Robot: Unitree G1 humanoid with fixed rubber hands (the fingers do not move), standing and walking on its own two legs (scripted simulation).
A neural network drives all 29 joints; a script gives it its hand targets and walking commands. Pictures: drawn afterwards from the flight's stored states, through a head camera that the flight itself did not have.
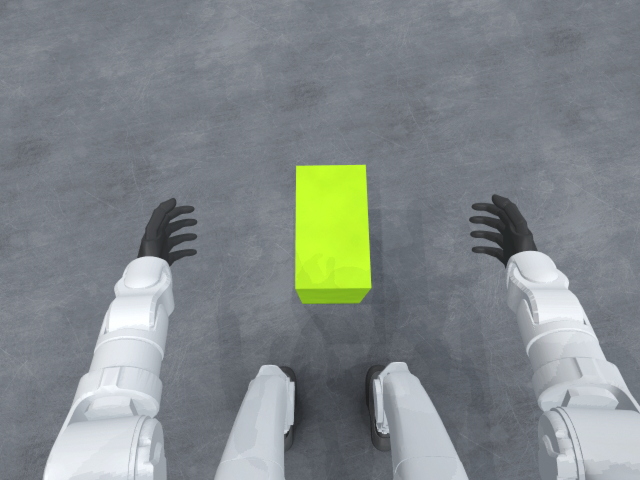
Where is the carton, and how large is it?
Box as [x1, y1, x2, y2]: [295, 165, 370, 303]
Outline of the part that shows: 296,166 296,291 302,303 359,302 370,288 365,165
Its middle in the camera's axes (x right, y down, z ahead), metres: +0.03 +0.01 +0.99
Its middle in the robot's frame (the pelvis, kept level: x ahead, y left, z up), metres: +0.51 -0.01 -0.55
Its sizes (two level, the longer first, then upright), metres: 0.282 0.159 0.292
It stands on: the floor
